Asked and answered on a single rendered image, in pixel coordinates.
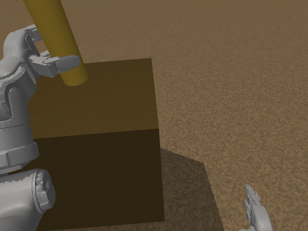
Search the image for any left robot hand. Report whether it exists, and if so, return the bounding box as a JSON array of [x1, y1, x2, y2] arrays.
[[3, 24, 81, 78]]

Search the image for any left robot arm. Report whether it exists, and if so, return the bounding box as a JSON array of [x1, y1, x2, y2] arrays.
[[0, 56, 56, 231]]

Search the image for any can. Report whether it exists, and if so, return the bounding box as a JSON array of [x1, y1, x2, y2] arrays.
[[23, 0, 89, 86]]

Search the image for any right robot hand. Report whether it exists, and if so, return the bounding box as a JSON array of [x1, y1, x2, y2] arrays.
[[238, 184, 274, 231]]

